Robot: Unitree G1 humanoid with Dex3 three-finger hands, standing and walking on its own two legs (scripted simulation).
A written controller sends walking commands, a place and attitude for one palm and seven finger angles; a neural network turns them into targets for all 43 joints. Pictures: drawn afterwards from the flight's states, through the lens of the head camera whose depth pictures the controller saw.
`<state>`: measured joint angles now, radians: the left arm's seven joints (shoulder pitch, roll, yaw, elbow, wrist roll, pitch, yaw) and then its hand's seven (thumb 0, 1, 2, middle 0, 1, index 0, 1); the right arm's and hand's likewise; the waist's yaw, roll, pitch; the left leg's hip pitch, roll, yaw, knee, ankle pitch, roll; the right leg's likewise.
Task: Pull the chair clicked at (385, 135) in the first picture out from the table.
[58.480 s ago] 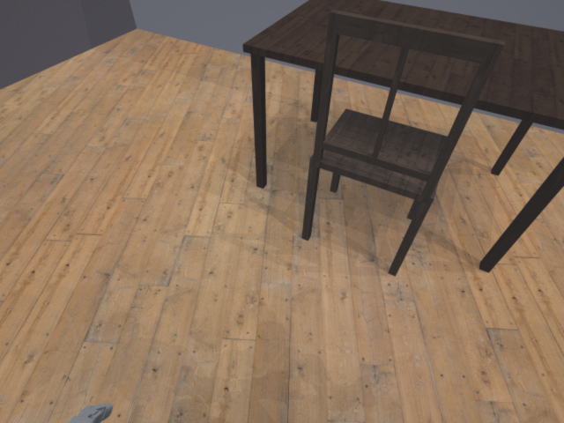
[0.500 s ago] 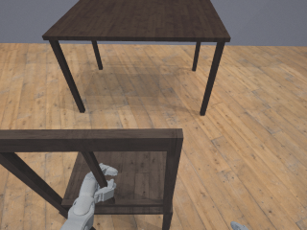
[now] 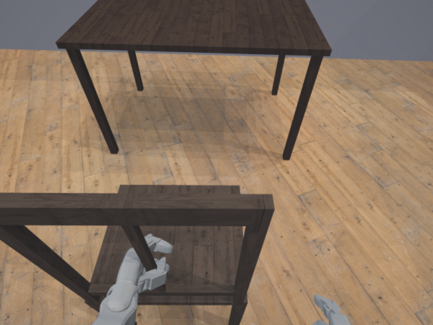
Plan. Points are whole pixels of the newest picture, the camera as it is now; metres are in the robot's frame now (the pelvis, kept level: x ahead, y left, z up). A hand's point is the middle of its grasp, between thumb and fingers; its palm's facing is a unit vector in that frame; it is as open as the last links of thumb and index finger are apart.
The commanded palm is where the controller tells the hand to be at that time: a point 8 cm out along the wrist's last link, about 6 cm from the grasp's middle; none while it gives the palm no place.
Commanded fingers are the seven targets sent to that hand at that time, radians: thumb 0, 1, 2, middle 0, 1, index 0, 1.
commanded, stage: open the thumb and straighten the fingers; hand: left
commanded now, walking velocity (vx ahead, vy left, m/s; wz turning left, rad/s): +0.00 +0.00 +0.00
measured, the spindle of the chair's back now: (148, 262) +0.24 +0.15 -0.05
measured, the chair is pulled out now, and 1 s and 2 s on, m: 0.75 0.75 0.75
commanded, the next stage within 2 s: draw the fingers out of the gap in 0.78 s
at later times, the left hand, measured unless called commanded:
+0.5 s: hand (159, 266) +0.25 +0.14 -0.08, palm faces -0.04 -0.99 -0.13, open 13.5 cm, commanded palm +0.22 +0.19 -0.06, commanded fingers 0.00 -0.55 0.20 -0.15 -0.44 -0.15 -0.44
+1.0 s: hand (158, 272) +0.24 +0.14 -0.08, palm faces -0.01 -0.99 -0.15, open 17.4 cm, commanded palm +0.21 +0.19 -0.06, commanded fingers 0.00 -0.55 0.20 0.00 0.00 0.00 0.00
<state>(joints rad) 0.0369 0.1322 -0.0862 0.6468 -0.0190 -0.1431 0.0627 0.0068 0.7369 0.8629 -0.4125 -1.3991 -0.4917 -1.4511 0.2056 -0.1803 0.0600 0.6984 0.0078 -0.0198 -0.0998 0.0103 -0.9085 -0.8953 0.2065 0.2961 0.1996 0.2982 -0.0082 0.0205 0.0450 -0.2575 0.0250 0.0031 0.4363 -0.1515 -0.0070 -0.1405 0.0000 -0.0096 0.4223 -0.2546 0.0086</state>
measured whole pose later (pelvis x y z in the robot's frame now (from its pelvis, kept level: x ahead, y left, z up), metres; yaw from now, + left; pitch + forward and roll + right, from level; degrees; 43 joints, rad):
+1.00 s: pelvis +0.04 -0.01 -0.05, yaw +2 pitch +10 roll +0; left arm 0.37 0.19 -0.05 0.06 -0.06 0.11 0.01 -0.01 -0.54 0.20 -0.01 -0.02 -0.01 -0.02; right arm 0.25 -0.25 0.01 0.51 0.03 -0.09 -0.08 0.01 -0.91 -0.90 0.21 0.30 0.20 0.30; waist -0.05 0.05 -0.12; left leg -0.66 0.01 -0.03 0.88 -0.40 -0.02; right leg -0.52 -0.01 -0.04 0.87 -0.53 0.00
